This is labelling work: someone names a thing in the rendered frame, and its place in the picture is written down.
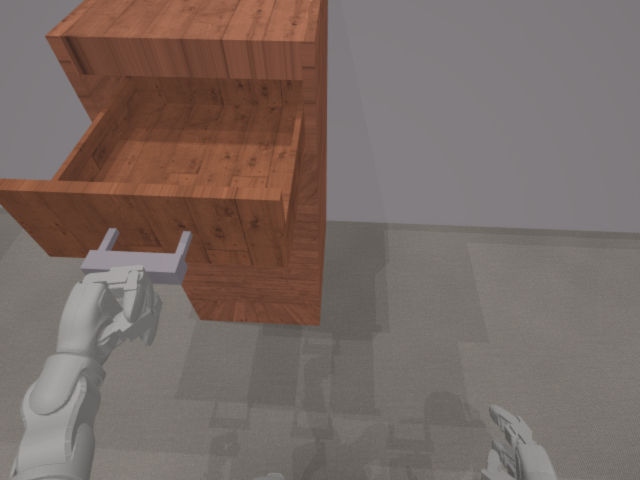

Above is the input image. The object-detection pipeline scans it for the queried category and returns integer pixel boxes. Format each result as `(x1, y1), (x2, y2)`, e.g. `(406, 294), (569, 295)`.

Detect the left robot forearm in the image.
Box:
(8, 352), (106, 480)

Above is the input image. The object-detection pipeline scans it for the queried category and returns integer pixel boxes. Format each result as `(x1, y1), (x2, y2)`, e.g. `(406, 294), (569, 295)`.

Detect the cabinet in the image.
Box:
(45, 0), (328, 326)

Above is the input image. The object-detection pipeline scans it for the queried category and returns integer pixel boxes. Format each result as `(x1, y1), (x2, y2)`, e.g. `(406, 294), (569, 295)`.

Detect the drawer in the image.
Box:
(0, 76), (305, 267)

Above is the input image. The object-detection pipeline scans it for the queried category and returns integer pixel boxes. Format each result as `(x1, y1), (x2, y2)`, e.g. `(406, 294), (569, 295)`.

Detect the left robot hand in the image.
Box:
(56, 265), (163, 366)

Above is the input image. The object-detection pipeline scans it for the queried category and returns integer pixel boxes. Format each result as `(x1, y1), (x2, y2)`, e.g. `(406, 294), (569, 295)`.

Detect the right robot hand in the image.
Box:
(481, 404), (558, 480)

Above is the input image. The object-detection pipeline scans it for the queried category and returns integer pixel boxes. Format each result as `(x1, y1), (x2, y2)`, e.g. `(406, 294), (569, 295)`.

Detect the handle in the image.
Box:
(80, 228), (193, 285)

